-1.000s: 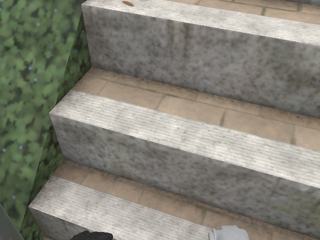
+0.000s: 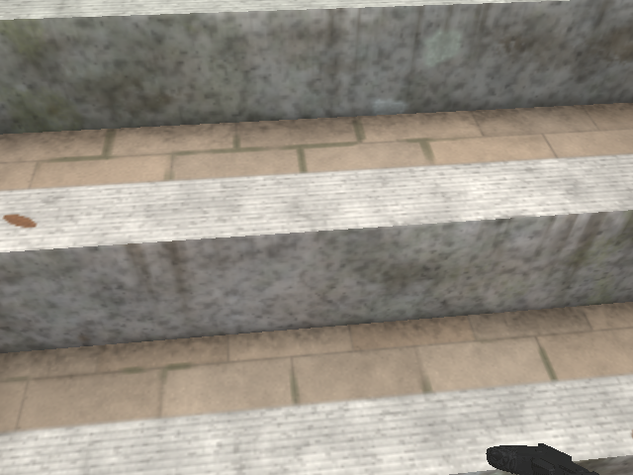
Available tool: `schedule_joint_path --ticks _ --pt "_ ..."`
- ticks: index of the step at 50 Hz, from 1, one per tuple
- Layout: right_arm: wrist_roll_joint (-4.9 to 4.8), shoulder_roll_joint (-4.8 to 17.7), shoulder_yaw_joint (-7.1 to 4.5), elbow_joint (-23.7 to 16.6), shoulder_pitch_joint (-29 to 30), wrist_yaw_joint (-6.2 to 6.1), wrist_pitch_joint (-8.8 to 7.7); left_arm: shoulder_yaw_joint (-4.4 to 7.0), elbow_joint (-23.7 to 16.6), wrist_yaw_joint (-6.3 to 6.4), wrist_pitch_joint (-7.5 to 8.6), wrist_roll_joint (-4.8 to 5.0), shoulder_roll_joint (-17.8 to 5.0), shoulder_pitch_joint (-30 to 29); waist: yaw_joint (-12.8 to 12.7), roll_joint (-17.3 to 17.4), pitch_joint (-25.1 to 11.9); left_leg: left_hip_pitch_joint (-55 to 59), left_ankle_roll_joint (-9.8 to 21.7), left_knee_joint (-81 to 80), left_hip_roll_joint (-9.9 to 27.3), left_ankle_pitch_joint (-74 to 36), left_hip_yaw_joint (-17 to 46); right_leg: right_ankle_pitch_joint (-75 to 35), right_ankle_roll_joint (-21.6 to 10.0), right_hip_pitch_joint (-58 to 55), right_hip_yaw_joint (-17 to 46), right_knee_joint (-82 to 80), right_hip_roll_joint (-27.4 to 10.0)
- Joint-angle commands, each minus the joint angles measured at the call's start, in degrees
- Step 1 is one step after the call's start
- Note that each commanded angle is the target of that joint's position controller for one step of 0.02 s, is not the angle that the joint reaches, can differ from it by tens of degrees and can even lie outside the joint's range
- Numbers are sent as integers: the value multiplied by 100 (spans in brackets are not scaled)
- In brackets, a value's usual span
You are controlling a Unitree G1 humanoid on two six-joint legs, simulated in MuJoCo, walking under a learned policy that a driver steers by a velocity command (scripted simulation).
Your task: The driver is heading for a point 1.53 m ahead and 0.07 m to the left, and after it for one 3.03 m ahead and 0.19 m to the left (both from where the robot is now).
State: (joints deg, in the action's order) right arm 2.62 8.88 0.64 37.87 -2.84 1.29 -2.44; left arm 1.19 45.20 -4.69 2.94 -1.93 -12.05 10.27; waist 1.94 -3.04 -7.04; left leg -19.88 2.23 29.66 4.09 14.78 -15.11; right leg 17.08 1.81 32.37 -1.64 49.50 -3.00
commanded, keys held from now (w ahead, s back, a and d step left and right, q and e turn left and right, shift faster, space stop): e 0.24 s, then no key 0.34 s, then w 0.10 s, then w+q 0.32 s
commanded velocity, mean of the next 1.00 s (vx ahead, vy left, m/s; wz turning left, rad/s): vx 0.11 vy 0.00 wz -0.19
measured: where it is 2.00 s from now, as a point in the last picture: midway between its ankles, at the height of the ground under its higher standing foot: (378, 408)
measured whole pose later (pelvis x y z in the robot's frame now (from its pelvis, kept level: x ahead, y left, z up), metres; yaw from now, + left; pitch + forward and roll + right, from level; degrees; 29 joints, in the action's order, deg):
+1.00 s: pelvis +0.09 -0.03 +0.01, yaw -9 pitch +10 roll +0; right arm 7.3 3.9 1.7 66.4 -37.5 3.4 -3.1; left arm -4.0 39.4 -1.3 -0.4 -2.1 -9.1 -1.6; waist 4.8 -0.1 -10.3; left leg -10.4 0.7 19.3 0.5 19.1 5.8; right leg 28.8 -15.5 79.5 0.6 115.8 -4.7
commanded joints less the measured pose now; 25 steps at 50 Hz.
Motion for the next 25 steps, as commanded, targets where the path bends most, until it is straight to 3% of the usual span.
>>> schedule_joint_path --ticks 1,2,3,4,5,6,7,8,9,10,11,13,14,15,17,20,22,23,24,25 --pt "49 734 -288 -171 453 58 -219 204 -542 189 272 112 -539 225 -330 942 -102 864 1258 -713 1885 -927 1530 -1172 -621 -488 33 -1229 82" --pt "-90 389 -173 -162 315 60 -298 245 -554 249 302 88 -601 65 -213 785 -155 881 921 -346 1596 -836 1161 -1805 -1012 -779 138 -1747 172" --pt "-92 214 -150 -321 238 -6 -329 324 -581 324 286 57 -805 148 54 315 -512 552 329 494 850 -328 395 -3547 -1592 -1506 744 -1688 -122" --pt "-173 249 -156 -565 284 -126 -388 414 -517 383 213 126 -1156 479 -37 -418 -707 -665 -222 1264 45 385 98 -3936 -2417 -2595 2078 -2061 -808" --pt "-189 534 -204 -743 658 -181 -422 466 -528 375 107 126 -1270 835 -478 -800 -566 -1859 -511 2020 -370 862 427 -3120 -2742 -3239 2923 -2482 -1128" --pt "-154 601 -238 -877 905 -210 -385 514 -499 303 113 41 -1327 1056 -796 -1127 -547 -2774 -667 3760 -426 1691 1068 -2836 -2732 -3501 3343 -2717 -1294" --pt "-135 683 -278 -743 785 -209 -302 542 -529 261 116 13 -1350 864 -676 -818 -552 -3074 -659 5393 -415 1684 1683 -2937 -2548 -3162 3355 -2680 -1318" --pt "-154 794 -339 -610 480 -211 -277 562 -618 248 69 73 -1404 422 -453 -327 -476 -3189 -581 6650 -426 1482 2046 -3132 -2417 -2614 3236 -2538 -1305" --pt "-184 936 -422 -558 227 -209 -289 497 -779 277 -52 109 -1254 -36 -298 82 -388 -3234 -482 7491 -495 1124 2233 -2688 -2273 -2080 3080 -2588 -1232" --pt "-184 871 -351 -682 336 -250 -226 271 -785 344 -185 80 -730 56 -339 403 -342 -3581 -409 7285 -701 634 2302 -2004 -2284 -1912 2958 -2579 -958" --pt "-99 826 -334 -746 206 -257 -186 150 -865 311 -208 10 -576 -101 -139 206 -284 -3566 -412 7440 -671 460 2274 -2014 -2231 -1687 2788 -2605 -888" --pt "-131 886 -329 -642 -162 -277 -114 42 -1086 309 -208 36 -496 -353 -24 4 -570 -3560 -631 7628 -661 495 2206 -2757 -2291 -1726 2739 -2618 -949" --pt "-97 907 -303 -575 -180 -265 -54 -26 -1211 297 -174 11 -409 -521 -17 -10 -684 -3464 -698 7525 -609 396 2117 -2683 -2134 -1672 2409 -2558 -814" --pt "-96 994 -306 -522 -156 -249 -39 -90 -1359 332 -120 26 -381 -530 -71 90 -660 -3339 -787 7220 -552 382 2005 -2715 -2054 -1602 2235 -2536 -720" --pt "4 906 -249 -580 -95 -129 51 -73 -1313 449 -20 91 -609 -169 -149 -35 -711 -2901 -889 6429 -563 552 1756 -2597 -1991 -1462 2120 -2700 -609" --pt "118 944 -250 -276 -548 -6 106 4 -1570 460 137 147 -883 -570 -88 -219 -452 -2124 -895 5239 -450 438 1748 -1496 -1801 -1069 2262 -2879 -572" --pt "132 750 -201 -197 -715 147 137 18 -1612 436 152 245 -859 -968 62 -107 -220 -1009 -820 2951 -335 1174 1463 -1167 -1608 -798 1891 -2879 -433" --pt "125 653 -190 -206 -767 235 183 59 -1533 420 115 244 -885 -842 -25 -308 -239 -843 -813 1923 -417 1502 1398 -1441 -1672 -1066 2066 -2603 -449" --pt "-25 542 -165 -103 -917 318 189 81 -1453 367 10 197 -936 -869 5 -320 -331 -352 -753 956 -435 500 1385 -1799 -1775 -1191 2214 -2445 -522" --pt "-116 499 -141 -79 -839 390 164 60 -1245 265 -96 244 -834 -714 -17 -222 -272 -201 -739 -167 -524 155 1227 -1834 -1920 -1499 2307 -2355 -547"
